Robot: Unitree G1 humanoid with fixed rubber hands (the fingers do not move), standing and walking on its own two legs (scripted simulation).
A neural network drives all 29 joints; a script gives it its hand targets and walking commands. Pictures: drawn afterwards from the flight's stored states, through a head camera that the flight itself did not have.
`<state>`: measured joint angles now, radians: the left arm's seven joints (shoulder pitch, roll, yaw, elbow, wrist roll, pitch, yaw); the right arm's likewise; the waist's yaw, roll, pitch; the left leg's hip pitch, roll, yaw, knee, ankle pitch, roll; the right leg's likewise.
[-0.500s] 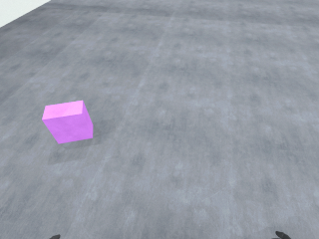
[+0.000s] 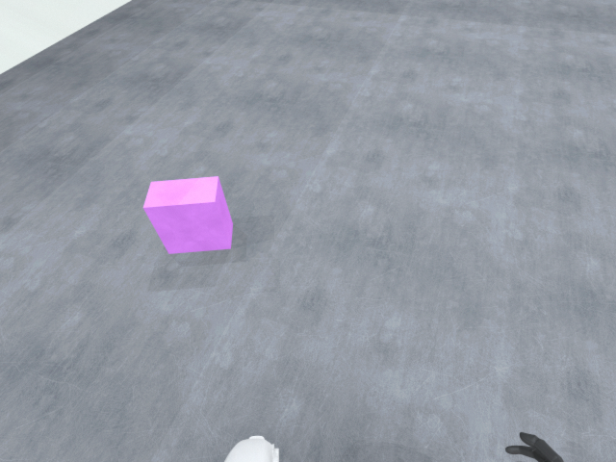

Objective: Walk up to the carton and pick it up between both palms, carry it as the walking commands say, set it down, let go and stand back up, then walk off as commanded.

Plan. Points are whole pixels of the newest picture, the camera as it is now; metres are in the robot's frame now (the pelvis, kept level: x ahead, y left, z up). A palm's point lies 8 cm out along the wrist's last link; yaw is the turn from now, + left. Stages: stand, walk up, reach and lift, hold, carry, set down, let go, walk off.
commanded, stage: walk up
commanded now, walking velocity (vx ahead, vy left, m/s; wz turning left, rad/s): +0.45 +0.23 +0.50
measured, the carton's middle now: (192, 216) +1.11 +0.52 -0.64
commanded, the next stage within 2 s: none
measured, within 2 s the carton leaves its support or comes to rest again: neither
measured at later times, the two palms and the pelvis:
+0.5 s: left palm (97, 330) +0.36 +0.39 -0.11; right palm (409, 396) +0.24 -0.12 -0.12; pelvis +0.23 +0.14 +0.00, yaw +14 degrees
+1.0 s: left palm (85, 341) +0.34 +0.40 -0.11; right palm (321, 199) +0.68 +0.00 -0.14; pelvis +0.49 +0.19 +0.00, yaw +20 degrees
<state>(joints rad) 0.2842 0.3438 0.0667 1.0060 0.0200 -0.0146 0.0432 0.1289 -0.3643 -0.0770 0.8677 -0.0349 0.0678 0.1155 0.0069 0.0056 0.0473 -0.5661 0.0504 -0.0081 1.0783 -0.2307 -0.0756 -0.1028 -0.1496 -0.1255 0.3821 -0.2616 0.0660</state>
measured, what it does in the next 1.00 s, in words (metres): walks ahead, turning left: left foot, then right foot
